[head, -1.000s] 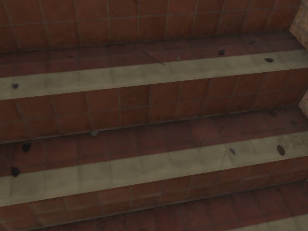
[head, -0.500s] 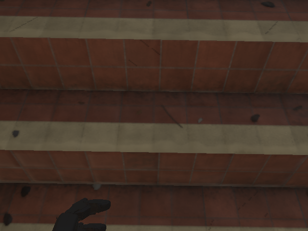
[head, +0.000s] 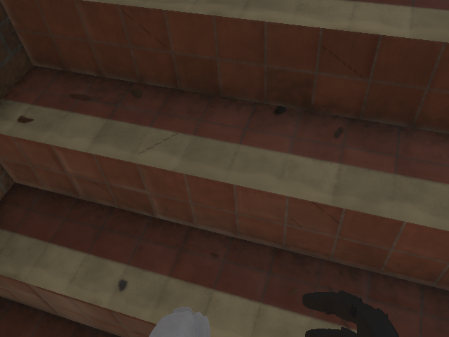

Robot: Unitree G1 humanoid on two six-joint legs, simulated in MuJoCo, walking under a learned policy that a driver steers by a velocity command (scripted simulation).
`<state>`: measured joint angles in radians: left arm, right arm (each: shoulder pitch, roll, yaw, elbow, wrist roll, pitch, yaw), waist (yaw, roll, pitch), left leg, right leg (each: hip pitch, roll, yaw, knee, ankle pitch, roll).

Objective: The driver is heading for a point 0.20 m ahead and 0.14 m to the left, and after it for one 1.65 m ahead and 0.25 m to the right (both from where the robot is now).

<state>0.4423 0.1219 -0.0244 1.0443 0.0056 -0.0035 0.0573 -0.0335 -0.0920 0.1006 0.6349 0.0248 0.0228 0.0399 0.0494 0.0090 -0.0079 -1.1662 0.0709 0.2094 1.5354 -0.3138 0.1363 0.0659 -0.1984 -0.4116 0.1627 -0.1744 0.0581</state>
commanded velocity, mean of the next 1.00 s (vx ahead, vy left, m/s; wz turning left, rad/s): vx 0.26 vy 0.00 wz -0.06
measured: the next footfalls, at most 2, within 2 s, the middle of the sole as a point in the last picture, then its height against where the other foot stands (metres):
left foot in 0.02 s outside the picture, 0.21 m higher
right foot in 0.80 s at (310, 295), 0.22 m higher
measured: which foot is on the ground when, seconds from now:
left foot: up 0.00-0.00, down 0.02-0.78, up 0.80-1.00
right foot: down 0.00-0.02, up 0.04-0.78, down 0.80-1.00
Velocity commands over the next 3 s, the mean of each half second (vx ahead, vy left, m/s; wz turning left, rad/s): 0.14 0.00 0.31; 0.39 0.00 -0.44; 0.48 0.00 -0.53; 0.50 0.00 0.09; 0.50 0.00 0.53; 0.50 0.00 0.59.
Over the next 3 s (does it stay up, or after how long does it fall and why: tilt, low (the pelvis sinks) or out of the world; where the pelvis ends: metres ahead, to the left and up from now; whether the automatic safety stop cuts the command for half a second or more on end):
stays up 0.76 -0.41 0.79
